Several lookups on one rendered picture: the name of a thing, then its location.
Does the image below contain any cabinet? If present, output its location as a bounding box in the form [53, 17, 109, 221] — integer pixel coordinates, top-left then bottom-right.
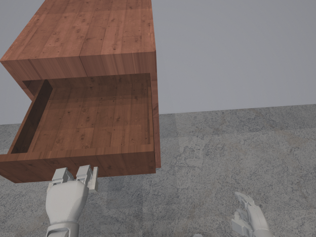
[0, 0, 161, 168]

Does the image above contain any left robot forearm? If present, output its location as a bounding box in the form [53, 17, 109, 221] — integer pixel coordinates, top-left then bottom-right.
[46, 221, 79, 237]

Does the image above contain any drawer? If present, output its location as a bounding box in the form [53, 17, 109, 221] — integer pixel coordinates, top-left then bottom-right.
[0, 73, 156, 183]

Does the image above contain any handle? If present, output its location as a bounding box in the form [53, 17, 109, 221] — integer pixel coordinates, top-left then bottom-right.
[46, 167, 99, 193]

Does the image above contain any robot right hand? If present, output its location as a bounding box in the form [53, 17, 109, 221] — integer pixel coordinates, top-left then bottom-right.
[232, 192, 270, 237]

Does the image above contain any robot left hand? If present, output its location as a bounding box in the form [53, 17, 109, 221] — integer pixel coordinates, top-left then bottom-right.
[45, 165, 93, 225]

